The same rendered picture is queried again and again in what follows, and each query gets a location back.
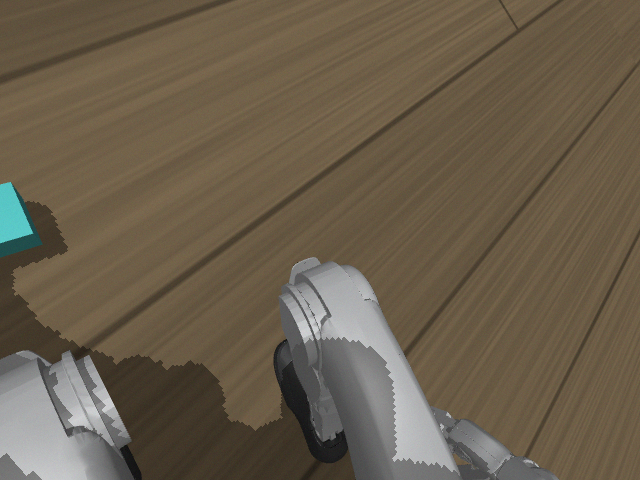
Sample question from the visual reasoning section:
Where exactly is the right robot arm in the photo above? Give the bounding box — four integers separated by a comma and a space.
496, 456, 559, 480

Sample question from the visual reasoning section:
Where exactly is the left robot foot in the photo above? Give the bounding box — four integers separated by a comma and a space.
120, 444, 142, 480

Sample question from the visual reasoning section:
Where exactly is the right robot foot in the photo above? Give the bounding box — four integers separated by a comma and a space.
273, 339, 348, 463

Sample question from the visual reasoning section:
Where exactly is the carton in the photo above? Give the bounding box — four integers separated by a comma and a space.
0, 182, 43, 258

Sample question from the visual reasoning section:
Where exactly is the right robot hand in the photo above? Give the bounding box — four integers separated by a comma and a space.
430, 406, 516, 480

